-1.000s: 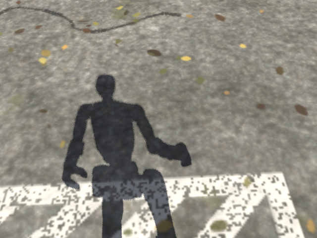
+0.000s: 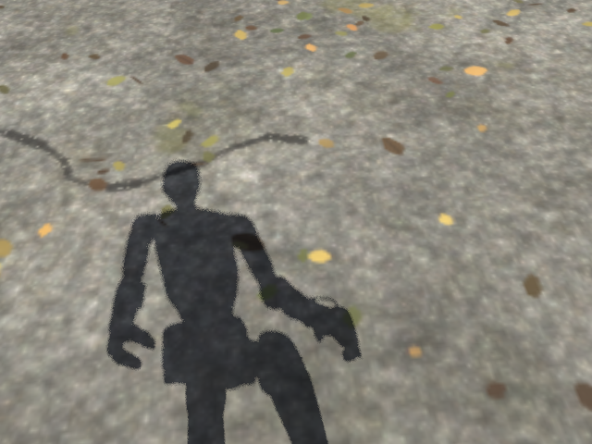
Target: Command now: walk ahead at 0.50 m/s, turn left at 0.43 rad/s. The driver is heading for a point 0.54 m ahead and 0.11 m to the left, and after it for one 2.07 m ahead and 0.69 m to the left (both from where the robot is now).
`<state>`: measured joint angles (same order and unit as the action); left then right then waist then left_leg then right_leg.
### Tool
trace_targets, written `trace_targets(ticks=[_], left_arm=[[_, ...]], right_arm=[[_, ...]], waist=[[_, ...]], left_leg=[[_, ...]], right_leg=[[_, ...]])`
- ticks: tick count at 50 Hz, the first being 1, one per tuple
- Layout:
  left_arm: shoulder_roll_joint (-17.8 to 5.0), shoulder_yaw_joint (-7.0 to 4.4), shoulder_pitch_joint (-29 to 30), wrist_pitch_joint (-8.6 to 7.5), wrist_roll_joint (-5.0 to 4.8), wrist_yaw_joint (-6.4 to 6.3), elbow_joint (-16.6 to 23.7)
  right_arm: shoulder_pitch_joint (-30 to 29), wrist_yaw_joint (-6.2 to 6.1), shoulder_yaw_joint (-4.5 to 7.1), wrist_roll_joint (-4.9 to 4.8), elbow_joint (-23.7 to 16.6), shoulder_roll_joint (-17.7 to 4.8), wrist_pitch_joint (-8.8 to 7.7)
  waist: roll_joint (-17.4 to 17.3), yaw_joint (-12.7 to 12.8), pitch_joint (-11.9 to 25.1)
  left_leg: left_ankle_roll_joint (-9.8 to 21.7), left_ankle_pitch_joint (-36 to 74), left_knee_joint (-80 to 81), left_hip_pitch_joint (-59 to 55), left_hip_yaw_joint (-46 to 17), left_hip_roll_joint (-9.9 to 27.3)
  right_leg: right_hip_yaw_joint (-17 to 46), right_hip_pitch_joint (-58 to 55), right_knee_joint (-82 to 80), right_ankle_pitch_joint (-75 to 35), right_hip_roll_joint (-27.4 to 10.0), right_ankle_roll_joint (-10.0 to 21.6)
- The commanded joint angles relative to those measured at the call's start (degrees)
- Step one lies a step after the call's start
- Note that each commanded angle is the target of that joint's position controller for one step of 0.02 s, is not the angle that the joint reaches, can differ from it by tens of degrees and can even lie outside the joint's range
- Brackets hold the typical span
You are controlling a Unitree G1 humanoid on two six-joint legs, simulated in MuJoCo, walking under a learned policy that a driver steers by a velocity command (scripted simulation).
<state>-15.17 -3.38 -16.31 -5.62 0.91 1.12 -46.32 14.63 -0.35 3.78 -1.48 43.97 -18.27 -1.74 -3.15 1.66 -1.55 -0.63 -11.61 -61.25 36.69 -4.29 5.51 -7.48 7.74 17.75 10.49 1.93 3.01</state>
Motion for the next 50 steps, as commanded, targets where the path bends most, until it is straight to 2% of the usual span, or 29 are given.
trace_targets(ticks=[1,5,9,12,13,14,15,16,17,18,19,20,21,24,26,29,31,34,36,37,38,39,40,41,42,43,45,46,50], left_arm=[[-7.3,-1.75,4.5,-1.42,0.08,-0.63,3.1],[-9.6,-2.27,1.8,-0.55,-0.49,-1.36,1.5],[-11.2,-2.94,-1.7,1.3,-1.62,-1.53,-0.5],[-13.4,-3.58,-0.8,2.68,-2.17,-2.08,-0.4],[-14.0,-3.74,-0.3,3.18,-2.25,-2.35,-0.1],[-13.7,-3.51,0.7,3.45,-2.46,-2.6,0.2],[-11.2,-2.45,-0.5,2.97,-1.21,-2.69,1.2],[-2.8,0.25,-6.0,1.23,0.47,-1.57,4.4],[-8.0,-0.53,0.9,-1.0,-1.65,-0.7,4.9],[-10.2,-1.15,6.3,-2.15,-3.58,-0.28,6.8],[-9.3,-0.84,6.7,-2.7,-2.88,-0.61,6.9],[-9.4,-1.13,6.5,-2.64,-1.32,-0.97,6.2],[-9.7,-1.46,5.2,-2.03,-0.8,-0.93,5.9],[-7.8,-1.2,4.6,-0.25,0.02,-0.99,6.1],[-6.1,-0.45,7.5,0.19,-0.07,-0.92,6.6],[-4.2,0.6,12.9,-0.28,-0.29,-0.13,7.1],[-4.7,0.57,14.7,-0.81,-0.74,0.49,7.6],[-6.2,0.02,14.7,-1.02,-0.87,1.37,7.7],[-7.8,-0.7,11.2,-0.93,-0.72,1.71,7.0],[-9.0,-1.38,6.6,-0.93,-0.44,1.7,5.8],[-11.4,-2.18,2.9,-1.08,0.08,1.4,5.1],[-14.9,-2.41,0.3,-0.98,1.12,1.09,5.8],[-11.1,-1.2,-0.3,-0.2,1.03,1.05,5.3],[-8.4,-0.73,0.1,0.77,-0.74,1.18,5.6],[-7.7,-0.43,3.9,1.55,-1.3,1.01,6.2],[-6.3,0.22,6.8,2.22,-1.03,0.79,6.7],[-7.0,0.18,10.3,3.13,0.13,0.3,6.7],[-7.2,0.03,11.2,3.42,0.55,0.11,6.5],[-6.7,-0.03,10.8,3.77,0.29,-0.7,5.4]], right_arm=[[1.0,0.32,0.43,0.21,-3.3,-1.5,-0.27],[-7.3,2.02,-0.47,0.32,-6.1,0.1,-0.8],[-12.9,3.41,-0.55,0.23,-9.8,-0.2,-0.67],[-10.5,3.95,0.67,0.32,-11.0,-2.6,-0.27],[-5.5,3.84,1.72,0.26,-10.1,-4.3,-0.06],[3.3,3.22,3.44,0.13,-8.0,-7.1,0.07],[11.8,1.93,5.35,-0.04,-6.2,-12.0,0.78],[8.8,1.73,5.74,-0.35,-7.0,-17.3,0.14],[10.6,2.02,4.26,0.08,-8.4,-11.9,-0.69],[8.5,2.13,3.41,0.64,-7.9,-9.2,-1.44],[5.0,2.1,3.02,0.5,-8.1,-8.0,-1.79],[1.4,1.95,2.48,0.6,-8.8,-6.3,-1.79],[-0.6,1.66,2.01,1.36,-9.8,-5.2,-1.86],[-0.8,0.88,2.24,1.05,-9.6,-6.3,-2.13],[0.1,0.13,2.26,1.08,-8.6,-6.8,-2.16],[2.2,-0.36,1.76,1.28,-6.6,-6.2,-2.0],[4.5,-0.44,1.58,1.51,-4.8,-6.4,-1.91],[4.1,-0.42,1.37,1.84,-3.3,-6.2,-1.7],[2.3,-0.61,1.55,1.86,-2.7,-6.6,-1.4],[0.5,-0.88,1.56,1.62,-2.9,-6.6,-1.13],[1.6,-1.07,1.25,1.88,-3.1,-5.8,-0.97],[7.3,-0.98,0.2,3.09,-4.1,-3.2,-1.31],[14.1,-0.41,-0.83,2.57,-2.2,-0.8,-1.22],[11.4,-0.05,0.06,1.45,-1.4,-5.6,-0.44],[5.6,-0.24,0.54,0.55,-2.6,-6.5,0.54],[1.9,-0.67,0.62,0.79,-3.2,-6.2,1.5],[1.1,-1.51,0.67,1.28,-3.6,-4.7,3.09],[2.4,-1.87,0.46,1.46,-2.8,-3.5,3.3],[3.0,-2.38,0.01,1.73,-0.9,-1.9,2.87]], waist=[[6.4,-1.9,-0.8],[4.7,1.5,-3.2],[4.5,2.9,-4.8],[7.3,-0.2,-0.8],[7.9,-3.3,2.4],[6.8,-8.3,7.0],[0.3,-11.6,12.3],[-12.9,-3.7,17.1],[-5.1,-8.6,21.9],[-2.7,-8.9,13.4],[2.0,-6.1,8.7],[3.1,-3.8,5.7],[1.6,-1.9,5.0],[1.6,-0.5,3.6],[0.8,-1.4,2.3],[-0.9,-4.5,1.0],[-1.3,-5.9,1.5],[-1.7,-5.4,2.0],[-2.0,-3.0,3.0],[-1.6,-0.2,4.7],[1.9,1.1,8.2],[11.9,-1.0,15.9],[18.5,-2.5,23.4],[11.7,-0.6,22.7],[7.9,-0.2,15.5],[4.9,-0.4,10.7],[8.0,-2.7,6.1],[10.1,-3.3,5.7],[10.1,-2.3,9.3]], left_leg=[[-0.3,9.2,6.2,2.3,-2.4,2.0],[0.8,16.1,18.7,1.1,2.4,1.1],[3.0,11.2,24.4,4.1,5.0,0.1],[6.1,2.6,25.1,-3.5,9.6,-4.5],[7.5,0.4,25.2,-10.2,10.9,-6.9],[9.6,3.3,29.0,-23.2,10.9,-9.3],[13.0,3.8,30.7,-40.8,-0.9,-2.8],[24.2,-5.6,36.5,-58.6,-34.1,11.2],[24.7,-11.0,43.8,-60.3,-42.5,13.6],[21.6,-6.2,44.9,-54.3,-33.8,11.9],[19.6,0.2,44.7,-46.0,-27.0,9.3],[18.2,6.9,45.2,-38.7,-21.5,7.0],[17.9,11.6,46.3,-33.9,-18.8,5.6],[18.3,18.6,48.4,-26.6,-14.1,3.7],[17.0,19.8,49.3,-24.7,-9.6,2.2],[13.1,22.9,48.0,-22.7,-3.1,-0.7],[12.0,24.4,47.1,-24.8,-2.9,0.5],[10.6,26.5,42.8,-30.8,-3.2,3.2],[9.4,31.6,37.9,-33.5,-3.1,4.3],[8.1,36.5,32.0,-33.7,-1.7,2.8],[5.6,33.2,22.2,-31.8,0.1,-1.1],[2.0,9.6,4.8,-19.3,1.6,-6.4],[-1.1,-26.8,-7.5,-9.1,-0.1,-10.4],[-1.4,-26.3,-10.7,-7.4,-3.6,-7.7],[-1.9,-23.1,-11.2,-4.1,-2.2,-5.8],[-2.0,-21.0,-8.4,-3.8,-1.2,-4.3],[-2.3,-17.1,1.1,-10.2,-0.4,-2.4],[-2.7,-16.0,5.2,-13.4,0.8,-3.0],[-2.8,-8.8,17.0,-20.0,1.4,-2.5]], right_leg=[[6.3,0.0,-10.9,-14.1,-15.5,7.8],[0.9,-3.1,-11.5,-15.1,-15.8,6.8],[-1.3,-12.2,-8.0,-20.4,-18.4,5.8],[-3.9,-15.5,2.0,-44.9,-18.5,3.9],[-4.7,-14.9,9.8,-52.1,-17.9,3.2],[-6.0,-9.9,21.7,-50.8,-15.9,1.4],[-6.0,4.4,39.2,-32.0,-13.1,-1.2],[0.7,30.3,58.3,22.1,-0.5,-4.6],[12.7,36.4,62.8,23.2,-0.9,-3.6],[12.7,39.9,60.8,17.4,-3.5,-2.2],[12.6,37.6,55.6,12.5,-6.0,-1.8],[12.3,34.0,50.6,10.0,-7.5,-2.3],[12.8,30.1,48.5,8.1,-8.5,-2.8],[11.0,27.0,41.7,4.9,-8.1,-5.8],[9.9,27.3,33.4,-2.3,-7.7,-7.2],[7.8,21.8,19.9,-16.7,-5.8,-6.8],[7.4,19.7,15.9,-22.6,-4.5,-5.5],[8.5,20.3,12.8,-19.1,-3.9,-2.6],[8.6,17.8,12.0,-13.8,-2.8,-0.6],[7.4,13.0,9.8,-14.2,-1.2,0.5],[9.8,5.0,8.9,-28.8,-3.5,2.2],[23.5,-11.8,12.5,-50.0,-15.0,9.3],[38.5,-21.4,10.1,-52.9,-24.0,17.8],[39.2,-17.7,7.2,-36.2,-22.2,16.6],[34.7,-11.1,5.1,-24.2,-20.2,14.3],[31.2,-3.9,2.6,-16.3,-18.0,12.2],[26.1,8.4,-1.6,-6.3,-14.2,9.7],[23.4,11.3,-2.4,-6.2,-12.3,9.3],[20.6,10.8,-2.1,-5.9,-12.1,10.0]])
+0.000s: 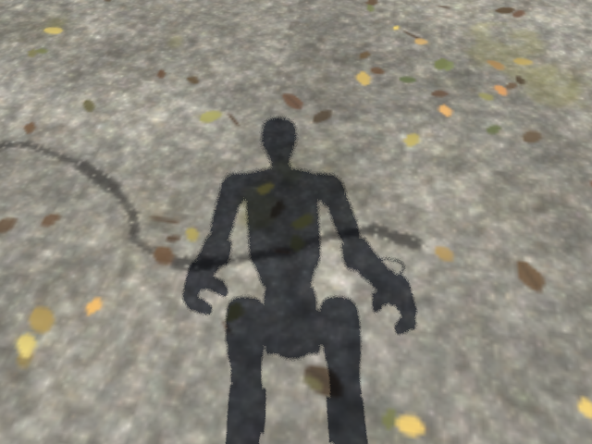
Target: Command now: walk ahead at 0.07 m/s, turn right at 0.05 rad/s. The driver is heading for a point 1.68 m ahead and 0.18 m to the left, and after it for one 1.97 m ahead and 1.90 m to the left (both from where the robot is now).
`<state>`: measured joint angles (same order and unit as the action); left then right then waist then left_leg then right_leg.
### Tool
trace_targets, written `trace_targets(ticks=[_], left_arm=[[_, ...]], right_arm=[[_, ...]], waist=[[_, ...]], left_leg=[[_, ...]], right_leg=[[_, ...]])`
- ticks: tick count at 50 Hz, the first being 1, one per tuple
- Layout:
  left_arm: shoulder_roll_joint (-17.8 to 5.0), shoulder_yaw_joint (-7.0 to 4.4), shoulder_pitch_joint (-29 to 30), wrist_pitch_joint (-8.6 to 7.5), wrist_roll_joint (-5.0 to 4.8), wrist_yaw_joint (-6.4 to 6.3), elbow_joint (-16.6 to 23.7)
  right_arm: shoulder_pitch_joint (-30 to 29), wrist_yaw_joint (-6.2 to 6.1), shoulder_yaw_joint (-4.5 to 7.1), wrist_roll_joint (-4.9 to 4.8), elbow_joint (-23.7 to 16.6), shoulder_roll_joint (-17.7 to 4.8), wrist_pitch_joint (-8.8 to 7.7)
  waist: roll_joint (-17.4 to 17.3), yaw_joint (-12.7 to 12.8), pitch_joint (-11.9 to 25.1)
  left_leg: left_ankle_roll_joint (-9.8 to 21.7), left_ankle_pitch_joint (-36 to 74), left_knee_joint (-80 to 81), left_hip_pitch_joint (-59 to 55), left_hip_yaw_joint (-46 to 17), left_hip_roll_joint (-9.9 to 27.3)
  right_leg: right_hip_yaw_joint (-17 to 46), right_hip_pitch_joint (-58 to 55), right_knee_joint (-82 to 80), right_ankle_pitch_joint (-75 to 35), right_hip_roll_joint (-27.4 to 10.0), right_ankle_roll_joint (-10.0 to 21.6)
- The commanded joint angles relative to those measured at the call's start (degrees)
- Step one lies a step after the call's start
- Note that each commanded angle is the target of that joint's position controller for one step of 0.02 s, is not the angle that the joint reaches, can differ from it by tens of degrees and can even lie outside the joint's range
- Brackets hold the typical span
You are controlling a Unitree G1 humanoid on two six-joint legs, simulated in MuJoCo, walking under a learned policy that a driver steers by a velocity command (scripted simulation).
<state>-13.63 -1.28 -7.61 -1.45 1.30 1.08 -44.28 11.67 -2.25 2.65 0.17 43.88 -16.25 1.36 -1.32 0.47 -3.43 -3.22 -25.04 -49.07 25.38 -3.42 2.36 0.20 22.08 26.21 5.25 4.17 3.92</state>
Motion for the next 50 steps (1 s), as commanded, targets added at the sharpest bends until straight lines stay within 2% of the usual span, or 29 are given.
trace_targets(ticks=[1,3,4,5,6,7,8,9,11,13,17,26,38,49,50], left_arm=[[-8.2,-2.04,2.2,-0.16,-0.23,-0.82,3.0],[-7.7,-1.68,3.3,0.38,-0.47,-0.92,2.6],[-6.8,-1.28,3.3,0.54,-0.58,-0.88,2.2],[-5.4,-0.75,1.8,0.47,-0.49,-0.74,1.3],[-4.9,-0.49,0.6,0.31,-0.08,-0.58,0.7],[-5.4,-0.96,-1.3,0.31,-0.27,-0.48,0.8],[-6.2,-0.99,0.3,0.39,0.0,-0.68,0.4],[-6.1,-1.11,0.8,0.52,-0.27,-0.85,0.4],[-5.8,-1.08,0.2,0.88,-0.29,-1.25,-0.4],[-5.5,-1.12,0.1,0.85,-0.36,-1.25,-1.1],[-5.2,-1.28,0.6,0.91,-0.87,-1.28,-2.7],[-5.9,-1.66,0.8,1.77,-1.21,-2.17,-7.4],[-6.0,-1.77,1.1,2.14,-1.31,-2.96,-12.9],[-5.4,-1.56,-0.1,2.17,-1.28,-3.21,-16.1],[-4.7,-1.39,-1.1,2.22,-1.27,-3.24,-16.8]], right_arm=[[5.3,-0.41,1.16,0.01,-0.6,-4.0,-0.29],[4.9,-0.14,1.12,0.26,0.1,-3.4,-0.53],[4.9,0.02,1.04,0.68,0.4,-3.0,-0.74],[4.2,0.06,0.98,1.39,0.2,-3.3,-0.97],[3.6,-0.08,1.16,1.72,-0.6,-5.1,-1.22],[2.0,-0.13,2.22,1.14,0.4,-8.9,-1.22],[1.5,0.15,1.72,1.09,0.3,-5.9,-1.67],[1.3,0.23,1.21,1.31,0.6,-4.2,-2.16],[0.7,0.35,1.05,1.01,0.9,-3.8,-3.08],[2.1,0.27,1.05,0.65,1.8,-4.0,-3.63],[3.0,0.08,0.99,0.35,3.1,-4.1,-3.48],[1.9,0.16,0.7,0.15,6.5,-3.4,-2.89],[1.4,0.09,0.27,0.2,11.6,-2.7,-2.47],[3.0,-0.1,-0.42,0.24,15.2,-1.9,-2.46],[4.3,-0.15,-0.55,0.2,16.0,-1.4,-2.39]], waist=[[7.9,-0.9,11.1],[7.2,-1.6,9.5],[6.7,-2.1,8.4],[5.7,-1.9,7.3],[3.2,-1.2,5.9],[-3.8,2.2,3.5],[-3.5,0.7,3.0],[-3.7,0.7,2.9],[-3.4,0.7,3.0],[-2.3,0.2,4.5],[-0.2,-0.6,5.9],[1.4,-0.6,5.3],[1.0,-0.4,3.4],[1.2,-0.3,1.8],[1.0,-0.3,3.0]], left_leg=[[-0.1,6.8,7.3,-9.9,0.7,0.6],[0.6,11.9,14.3,-13.6,1.7,-0.1],[1.3,14.5,18.6,-16.0,2.2,-0.5],[2.1,16.8,22.0,-17.8,0.6,0.8],[3.5,17.3,24.6,-17.9,-3.2,4.5],[5.1,8.5,24.1,-11.4,-3.5,4.0],[4.9,3.1,25.7,-7.3,-2.9,2.7],[4.1,3.2,26.5,-6.1,-2.7,2.5],[3.2,9.3,25.7,-7.6,-2.0,2.0],[3.2,14.8,24.1,-10.0,-1.6,1.9],[3.6,20.1,22.6,-12.3,-1.0,1.4],[3.9,23.1,23.1,-14.0,0.1,0.4],[3.8,19.5,25.6,-14.1,1.1,-0.5],[3.8,15.0,27.0,-12.8,1.6,-1.0],[4.0,9.0,27.5,-13.2,2.0,-1.5]], right_leg=[[13.0,-3.3,-10.7,2.9,-14.3,8.8],[12.6,-1.4,-10.4,11.9,-13.2,7.3],[12.2,0.0,-10.1,16.4,-12.1,5.7],[11.8,1.1,-9.6,20.3,-10.7,3.3],[10.6,1.8,-7.4,22.4,-8.9,0.9],[6.2,-0.2,-6.2,20.4,-5.0,-0.9],[5.2,-4.6,-3.7,16.8,-4.7,-1.7],[5.0,-6.2,-2.5,14.3,-4.8,-1.5],[5.0,-6.7,-1.4,9.7,-5.0,-0.8],[4.8,-7.4,-0.5,4.3,-5.1,-0.5],[4.7,-9.0,0.8,-2.7,-5.2,-0.8],[4.9,-11.5,0.8,-6.6,-5.4,-1.3],[4.5,-12.3,-0.7,-3.9,-5.3,-1.9],[4.1,-11.7,-2.0,0.1,-4.9,-2.3],[3.3,-12.0,-2.1,6.2,-4.2,-2.3]])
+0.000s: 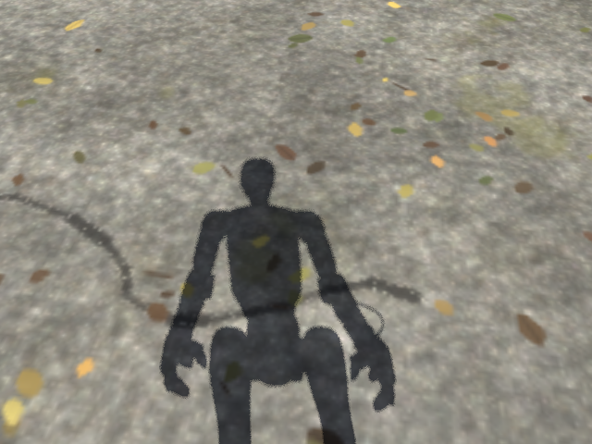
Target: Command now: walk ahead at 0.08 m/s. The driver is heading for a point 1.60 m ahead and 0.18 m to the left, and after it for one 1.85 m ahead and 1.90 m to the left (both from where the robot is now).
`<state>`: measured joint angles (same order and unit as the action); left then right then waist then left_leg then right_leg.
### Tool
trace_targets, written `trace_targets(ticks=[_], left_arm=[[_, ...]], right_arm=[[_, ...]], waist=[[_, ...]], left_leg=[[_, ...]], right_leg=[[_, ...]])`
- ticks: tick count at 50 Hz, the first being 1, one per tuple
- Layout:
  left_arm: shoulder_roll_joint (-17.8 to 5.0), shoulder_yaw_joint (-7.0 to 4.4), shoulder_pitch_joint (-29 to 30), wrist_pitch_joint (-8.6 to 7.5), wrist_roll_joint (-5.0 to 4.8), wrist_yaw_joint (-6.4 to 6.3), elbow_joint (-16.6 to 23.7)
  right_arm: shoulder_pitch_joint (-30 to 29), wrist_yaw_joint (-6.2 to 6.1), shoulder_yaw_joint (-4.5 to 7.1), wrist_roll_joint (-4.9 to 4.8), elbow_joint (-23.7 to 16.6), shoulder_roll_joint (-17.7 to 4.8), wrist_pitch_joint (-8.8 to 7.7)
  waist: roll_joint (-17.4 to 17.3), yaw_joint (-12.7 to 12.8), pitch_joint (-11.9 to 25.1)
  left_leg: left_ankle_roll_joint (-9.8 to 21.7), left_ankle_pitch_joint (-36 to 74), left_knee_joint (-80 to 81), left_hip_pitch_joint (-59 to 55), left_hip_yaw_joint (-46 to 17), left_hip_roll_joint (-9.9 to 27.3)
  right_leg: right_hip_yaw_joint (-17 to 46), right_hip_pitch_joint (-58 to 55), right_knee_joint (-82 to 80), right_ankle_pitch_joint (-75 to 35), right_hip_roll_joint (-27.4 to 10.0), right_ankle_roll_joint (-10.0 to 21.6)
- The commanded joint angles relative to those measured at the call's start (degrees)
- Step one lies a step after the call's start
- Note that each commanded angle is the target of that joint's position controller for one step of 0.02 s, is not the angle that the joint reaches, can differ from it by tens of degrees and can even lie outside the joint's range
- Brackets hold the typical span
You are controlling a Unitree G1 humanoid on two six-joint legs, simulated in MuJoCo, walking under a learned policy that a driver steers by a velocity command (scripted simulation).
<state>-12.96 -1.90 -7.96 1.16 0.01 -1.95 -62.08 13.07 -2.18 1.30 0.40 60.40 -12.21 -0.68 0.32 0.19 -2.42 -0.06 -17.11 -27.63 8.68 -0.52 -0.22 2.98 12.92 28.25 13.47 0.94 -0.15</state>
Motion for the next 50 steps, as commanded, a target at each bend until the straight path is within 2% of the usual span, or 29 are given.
trace_targets(ticks=[1,3,7,9,11,12,13,14,15,16,17,19,21,24,27,29,31,33,34,35,36,37,38,39,40,42,44,47,50], left_arm=[[-5.7,-0.92,-1.1,-0.32,-0.26,-0.28,0.7],[-6.5,-1.2,-0.8,-0.85,-0.55,-0.3,1.2],[-3.3,-0.67,1.6,-4.34,-1.17,1.18,3.1],[-2.8,-0.64,-1.1,-5.33,-1.77,1.87,2.7],[-3.7,-1.4,-9.4,-5.7,-1.72,1.88,-0.8],[-6.0,-2.24,-15.2,-5.73,-1.34,1.79,-2.6],[-11.9,-3.74,-23.1,-5.88,-1.38,1.87,-3.8],[-12.6,-3.32,-25.0,-6.76,-0.52,2.58,-4.0],[-8.8,-2.04,-20.1,-7.6,-0.31,2.64,-2.5],[-6.5,-1.37,-17.0,-8.1,-0.4,2.82,-1.1],[-6.4,-1.1,-14.8,-8.16,-0.49,3.08,-0.1],[-3.9,-0.04,-15.2,-7.46,-0.18,3.02,0.3],[-4.5,0.14,-18.0,-6.72,0.1,2.3,0.0],[-6.8,-0.06,-18.4,-6.08,0.3,1.13,0.9],[-8.2,-0.5,-21.1,-6.1,-0.17,0.76,0.7],[-7.9,-0.63,-21.4,-5.78,-0.54,0.66,0.3],[-8.6,-1.0,-20.4,-5.22,-0.33,0.55,0.4],[-9.0,-1.26,-17.6,-4.41,-0.11,0.44,1.4],[-8.5,-1.0,-17.6,-4.34,0.15,0.66,2.1],[-4.7,0.12,-21.7,-4.74,1.8,0.96,3.1],[1.0,1.59,-30.3,-5.48,0.27,1.4,0.7],[-4.6,-0.01,-27.1,-5.9,-1.02,1.64,0.1],[-5.8,-0.5,-20.2,-5.76,-1.92,1.38,2.3],[-5.8,-0.71,-16.5,-5.26,-1.35,0.65,3.0],[-5.5,-1.21,-15.9,-4.38,-0.74,-0.06,3.2],[-3.1,-1.19,-17.8,-2.77,-0.23,-0.62,3.1],[-1.7,-0.96,-17.3,-2.04,-0.07,-1.24,3.7],[-3.4,-1.06,-12.3,-0.96,0.34,-1.49,5.2],[-4.2,-1.46,-9.9,-0.33,0.61,-1.14,5.3]], right_arm=[[3.4,-0.36,1.05,-0.34,-0.2,-6.1,-0.19],[3.4,-0.68,1.63,-0.87,-0.9,-7.9,-0.24],[7.5,-0.22,3.28,-1.83,-0.1,-11.7,-2.31],[3.9,0.3,3.07,-1.97,-1.6,-10.7,-2.86],[-0.6,0.77,2.8,-2.41,-3.5,-9.7,-2.77],[-2.0,0.93,2.3,-2.07,-4.5,-8.0,-3.06],[-2.6,0.95,1.46,-1.7,-6.3,-4.4,-3.86],[-3.4,0.85,1.69,-2.41,-7.6,-5.2,-4.81],[-2.9,1.28,2.01,-3.3,-7.5,-6.5,-5.39],[-2.1,1.85,1.94,-3.37,-6.8,-6.3,-5.85],[-2.2,2.0,2.24,-2.85,-6.5,-6.5,-6.2],[-4.1,2.48,2.95,-1.97,-6.9,-7.3,-6.12],[-6.0,2.96,2.61,-1.62,-7.7,-5.3,-5.51],[-14.4,3.18,1.41,-1.54,-11.2,-3.0,-5.11],[-19.9,3.79,0.82,-1.96,-13.4,-3.3,-5.01],[-21.4,4.24,0.8,-1.92,-14.5,-4.1,-5.1],[-18.7,4.55,1.54,-1.7,-14.5,-6.2,-5.38],[-5.7,4.28,3.41,-1.22,-10.4,-9.7,-5.53],[0.8,3.8,4.15,-0.79,-8.4,-11.8,-5.36],[7.0,3.29,4.73,1.0,-7.1,-16.3,-4.95],[8.0,3.8,3.89,1.18,-6.6,-15.5,-4.48],[4.4,4.03,3.31,-0.15,-7.3,-12.3,-4.0],[-3.3,3.85,2.46,-0.91,-8.7,-9.9,-3.96],[-7.7,3.85,1.56,-0.71,-9.3,-7.5,-4.17],[-10.0,3.92,1.02,-0.16,-9.3,-6.0,-4.45],[-10.9,4.16,0.69,1.41,-8.1,-5.3,-4.63],[-11.1,3.73,0.73,1.97,-7.3,-6.2,-4.74],[-9.7,2.53,1.2,1.24,-6.7,-8.5,-3.83],[-10.0,1.82,0.93,0.17,-6.3,-8.3,-2.6]], waist=[[-1.1,-0.1,0.9],[-2.6,-0.6,-3.2],[-10.5,-2.0,-6.8],[-9.7,0.8,-7.4],[-7.1,4.8,-6.0],[-1.1,6.5,-3.5],[14.1,8.2,-0.1],[16.0,7.8,0.4],[8.2,4.8,-3.0],[5.4,3.3,-3.6],[3.3,2.3,-3.8],[3.7,2.0,-3.2],[4.3,2.4,-2.5],[3.4,3.6,-4.6],[4.7,4.7,-5.9],[4.7,3.8,-6.9],[5.9,1.1,-3.5],[7.1,-5.6,5.1],[5.7,-8.5,9.4],[-5.8,-6.8,18.2],[-16.5,-3.9,30.1],[-8.8,-4.2,26.5],[-6.6,-2.5,15.2],[-1.8,-1.0,10.2],[-1.7,0.7,7.6],[-4.4,3.1,6.8],[-5.8,4.1,6.7],[-5.8,2.3,8.3],[-5.4,2.8,5.1]], left_leg=[[1.7,-7.8,6.3,4.6,-1.0,0.7],[4.6,-23.7,8.1,7.5,-4.8,2.7],[13.0,-29.8,18.0,5.6,-24.8,17.5],[12.2,-25.0,17.0,8.2,-22.4,17.1],[8.1,-16.9,10.5,15.4,-12.6,10.0],[5.8,-8.3,-0.4,19.8,-6.7,5.8],[2.0,-6.2,-20.1,29.6,2.6,-1.2],[1.9,-15.2,-33.8,36.5,-1.4,-2.4],[3.2,-12.1,-41.2,40.5,-4.8,1.4],[4.4,-6.3,-42.4,41.4,-4.9,3.6],[4.9,-1.4,-40.4,41.5,-4.0,5.3],[4.1,4.3,-35.2,38.3,-2.2,7.1],[2.3,7.2,-30.8,37.1,0.1,6.7],[0.5,13.3,-17.5,33.6,2.3,5.2],[0.5,18.5,-8.6,27.6,4.0,3.2],[1.6,19.6,-4.6,25.3,3.5,2.3],[3.3,19.5,-2.6,19.8,3.0,0.7],[5.7,21.3,-1.9,4.9,3.8,-2.3],[7.2,30.3,-1.2,-6.6,1.7,0.8],[12.6,51.1,-6.7,-26.0,-13.0,14.5],[22.7,56.3,-0.7,-35.3,-32.9,26.5],[20.5,45.8,3.5,-25.5,-29.7,22.7],[17.7,39.8,5.7,-14.8,-20.6,19.9],[15.6,37.6,8.3,-5.4,-15.6,17.1],[14.4,36.5,10.1,2.0,-11.4,15.0],[13.9,34.4,12.8,11.1,-7.0,12.4],[14.5,33.7,13.6,13.9,-4.6,11.4],[14.2,16.9,15.3,13.2,-6.1,11.6],[11.5,-5.1,16.9,16.7,-7.4,10.4]], right_leg=[[-0.5,-1.3,-3.2,7.4,0.2,2.1],[-1.3,5.1,-0.7,21.9,1.2,3.1],[-4.3,12.9,14.6,10.0,-0.6,3.0],[-4.3,9.2,10.7,11.6,-1.9,4.7],[-5.8,-6.9,-1.1,6.3,0.3,5.0],[1.7,-14.5,-4.7,5.9,-3.7,5.7],[22.4,-22.7,-14.3,14.4,-14.9,11.5],[38.9,-22.9,-19.4,17.0,-23.0,17.4],[35.7,-21.0,-18.5,15.9,-23.2,17.0],[28.7,-19.9,-18.4,13.5,-20.4,14.9],[23.1,-19.0,-18.8,9.0,-18.4,13.0],[13.8,-17.2,-19.5,-4.9,-14.8,10.4],[8.9,-16.4,-20.0,-13.8,-13.3,10.6],[4.4,-11.2,-22.0,-16.0,-11.7,10.6],[2.4,-8.6,-24.1,-14.5,-11.9,10.6],[0.9,-10.3,-21.9,-22.7,-12.5,9.6],[-0.3,-14.0,-16.0,-36.6,-13.1,7.6],[-1.7,-15.2,-2.5,-50.2,-11.2,4.8],[-2.6,-9.5,7.9,-44.7,-8.6,2.6],[-4.3,6.4,27.1,-15.6,-2.4,0.1],[2.4,15.5,46.0,26.9,5.6,-1.8],[7.1,15.2,50.2,24.6,2.4,-1.3],[2.8,18.8,48.8,20.7,-0.7,-1.2],[1.3,17.2,45.5,16.6,-3.3,-1.5],[1.2,13.5,41.6,14.0,-5.1,-1.6],[0.6,5.3,35.3,11.1,-5.9,-1.5],[-0.3,2.9,25.7,10.3,-5.9,-1.8],[-0.8,0.4,15.0,4.2,-5.8,-1.9],[-2.2,-3.9,6.4,-2.7,-4.5,-1.0]])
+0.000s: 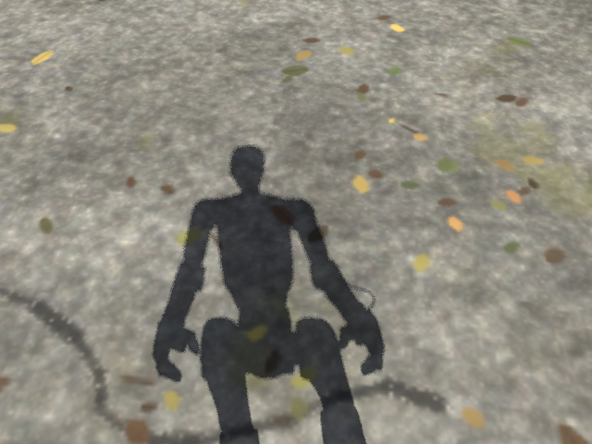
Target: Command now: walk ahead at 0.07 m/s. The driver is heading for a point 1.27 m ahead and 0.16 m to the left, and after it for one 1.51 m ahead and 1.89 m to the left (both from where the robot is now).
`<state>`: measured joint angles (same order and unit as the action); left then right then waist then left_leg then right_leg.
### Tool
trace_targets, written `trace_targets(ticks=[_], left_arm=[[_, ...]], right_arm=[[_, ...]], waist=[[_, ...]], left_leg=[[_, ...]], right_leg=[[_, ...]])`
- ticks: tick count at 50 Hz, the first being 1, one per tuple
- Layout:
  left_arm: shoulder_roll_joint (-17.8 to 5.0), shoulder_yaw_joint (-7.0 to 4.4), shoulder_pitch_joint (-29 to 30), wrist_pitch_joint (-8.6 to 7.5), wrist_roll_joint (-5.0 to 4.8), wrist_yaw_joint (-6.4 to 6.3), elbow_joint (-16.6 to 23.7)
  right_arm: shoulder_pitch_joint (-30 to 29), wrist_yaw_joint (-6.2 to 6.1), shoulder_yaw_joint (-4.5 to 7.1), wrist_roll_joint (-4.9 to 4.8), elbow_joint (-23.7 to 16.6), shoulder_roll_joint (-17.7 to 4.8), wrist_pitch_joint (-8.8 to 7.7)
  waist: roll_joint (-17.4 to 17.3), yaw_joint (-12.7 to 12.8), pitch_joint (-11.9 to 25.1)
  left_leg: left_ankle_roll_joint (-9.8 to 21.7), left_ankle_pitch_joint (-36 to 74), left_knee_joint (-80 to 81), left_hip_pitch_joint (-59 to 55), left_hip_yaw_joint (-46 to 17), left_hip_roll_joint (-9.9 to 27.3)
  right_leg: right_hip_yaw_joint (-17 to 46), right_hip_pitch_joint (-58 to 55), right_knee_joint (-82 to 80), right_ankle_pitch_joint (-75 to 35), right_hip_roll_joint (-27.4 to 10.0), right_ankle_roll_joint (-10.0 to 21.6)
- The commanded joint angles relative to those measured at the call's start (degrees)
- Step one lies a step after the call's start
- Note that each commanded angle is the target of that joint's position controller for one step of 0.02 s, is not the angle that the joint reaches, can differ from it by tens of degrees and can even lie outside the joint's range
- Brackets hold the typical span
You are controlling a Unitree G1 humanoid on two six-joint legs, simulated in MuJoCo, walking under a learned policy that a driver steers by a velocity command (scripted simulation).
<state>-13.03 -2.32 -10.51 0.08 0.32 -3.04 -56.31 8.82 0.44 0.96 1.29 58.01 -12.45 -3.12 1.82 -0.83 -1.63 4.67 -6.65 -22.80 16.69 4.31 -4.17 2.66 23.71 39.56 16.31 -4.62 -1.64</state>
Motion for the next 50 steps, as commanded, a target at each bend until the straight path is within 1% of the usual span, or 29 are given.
trace_targets(ticks=[1,2,3,4,5,6,7,8,10,13,20,26,34,50], left_arm=[[-4.2,-1.09,-6.6,0.69,0.78,0.06,-0.5],[-4.4,-1.04,-6.0,0.57,1.26,0.09,-0.3],[-5.6,-1.04,-5.7,0.32,1.34,-0.02,0.1],[-10.2,-2.07,-4.2,0.12,0.22,-0.12,-0.4],[-7.8,-1.95,-4.1,-0.27,-0.19,0.26,-1.1],[-5.7,-1.47,-3.7,-0.74,0.11,0.45,-1.4],[-5.2,-1.37,-2.6,-1.13,0.32,0.58,-1.5],[-4.9,-1.33,-2.0,-1.52,0.21,0.67,-1.5],[-4.9,-1.35,-2.8,-2.03,-0.17,0.69,-2.2],[-5.2,-1.36,-3.4,-1.99,-0.35,0.65,-2.9],[-5.0,-1.25,-3.6,-1.34,-0.41,0.55,-4.1],[-4.5,-1.2,-3.3,-0.81,-0.37,0.44,-4.8],[-4.0,-1.19,-3.0,-0.34,-0.27,0.2,-5.6],[-3.1,-0.83,-4.7,-0.3,-0.22,-0.2,-7.3]], right_arm=[[-5.0,-0.91,0.88,-0.99,-3.5,-7.0,0.07],[-3.0,-0.88,0.45,-1.04,-2.6,-5.8,0.18],[-1.2,-0.83,0.29,-0.87,-2.1,-5.5,0.23],[2.6,-0.98,0.75,-0.8,-1.8,-6.1,0.45],[1.5,-1.42,0.78,-0.48,-1.7,-6.5,0.85],[1.2,-1.68,0.86,-0.65,-1.8,-6.5,1.14],[1.5,-1.91,0.75,-0.8,-1.5,-5.9,1.37],[1.8,-2.01,0.78,-0.72,-1.2,-6.0,1.47],[2.2,-1.88,0.8,-0.71,-0.7,-5.9,1.43],[1.6,-1.73,0.88,-1.1,-0.5,-5.9,1.53],[2.0,-1.92,1.11,-1.38,0.8,-5.9,2.44],[2.0,-2.17,1.3,-1.41,1.8,-6.2,2.83],[1.9,-2.36,1.45,-1.35,2.8,-5.9,2.88],[3.5,-2.46,1.39,-1.26,4.2,-4.6,2.66]], waist=[[-6.1,3.9,2.8],[-4.6,3.7,1.2],[-2.6,2.7,-0.1],[3.8,-1.2,-1.7],[4.6,0.2,-1.7],[4.5,0.1,-1.2],[4.4,-0.2,-0.4],[4.2,-0.2,0.5],[2.5,0.1,2.7],[0.5,0.7,4.0],[-1.6,0.8,3.7],[-1.8,0.8,2.5],[-1.5,0.8,1.1],[-1.9,0.8,-0.9]], left_leg=[[5.1,-19.9,11.7,9.5,-12.1,13.2],[2.9,-22.9,10.9,9.6,-12.0,12.0],[0.8,-22.7,8.5,9.3,-11.2,10.2],[-0.6,-19.1,7.9,7.7,-7.7,6.3],[-1.5,-15.2,5.3,2.3,-5.5,5.2],[-1.5,-12.3,3.6,-0.5,-5.1,5.1],[-1.1,-9.6,2.6,-2.1,-4.9,5.4],[-0.9,-6.7,1.7,-2.7,-4.6,5.2],[-0.7,-1.2,0.6,-4.1,-4.5,5.5],[-0.8,4.4,-0.6,-5.6,-4.5,5.8],[-1.1,9.5,-1.9,-7.6,-4.6,6.1],[-1.3,9.5,-1.7,-7.8,-4.9,6.3],[-1.5,6.4,-0.7,-7.2,-5.2,6.4],[-1.3,-1.1,1.6,-5.5,-5.9,6.5]], right_leg=[[-2.1,-16.0,-8.2,-6.2,1.3,1.1],[-0.9,-16.7,-12.4,-7.9,0.2,1.9],[1.7,-16.7,-15.7,-9.6,-2.3,3.0],[1.8,-12.6,-15.2,-5.0,-2.1,4.5],[1.3,-7.7,-16.9,1.5,-0.7,4.4],[1.2,-6.4,-18.1,1.9,-0.3,3.6],[1.0,-6.6,-18.3,-1.3,-0.1,2.7],[0.9,-8.0,-17.8,-5.0,0.0,2.3],[0.4,-10.7,-16.2,-10.9,0.2,2.3],[-0.1,-12.5,-15.0,-15.7,0.5,2.7],[-0.8,-13.3,-14.3,-19.0,1.1,2.9],[-1.4,-13.6,-14.8,-18.0,1.6,2.7],[-1.8,-13.6,-15.8,-14.4,2.0,2.4],[-2.3,-12.2,-17.0,-8.0,2.3,1.8]])
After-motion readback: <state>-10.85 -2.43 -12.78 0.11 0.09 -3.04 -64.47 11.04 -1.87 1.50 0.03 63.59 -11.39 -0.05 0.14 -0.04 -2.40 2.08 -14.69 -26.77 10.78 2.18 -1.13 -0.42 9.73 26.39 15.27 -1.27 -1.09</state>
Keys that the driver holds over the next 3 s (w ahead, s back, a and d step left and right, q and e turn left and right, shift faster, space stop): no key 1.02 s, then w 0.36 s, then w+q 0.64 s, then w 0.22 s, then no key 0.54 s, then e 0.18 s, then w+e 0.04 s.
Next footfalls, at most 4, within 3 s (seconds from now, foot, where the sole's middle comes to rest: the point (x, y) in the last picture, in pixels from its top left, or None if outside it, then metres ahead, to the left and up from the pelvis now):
0.06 right None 0.09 -0.15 -0.77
1.36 right None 0.17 -0.18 -0.77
1.86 left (278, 440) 0.50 0.06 -0.77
2.34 right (316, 304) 0.85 -0.04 -0.77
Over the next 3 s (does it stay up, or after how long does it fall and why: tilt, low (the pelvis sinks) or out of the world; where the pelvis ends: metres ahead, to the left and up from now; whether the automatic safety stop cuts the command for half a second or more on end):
stays up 0.77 0.04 -0.01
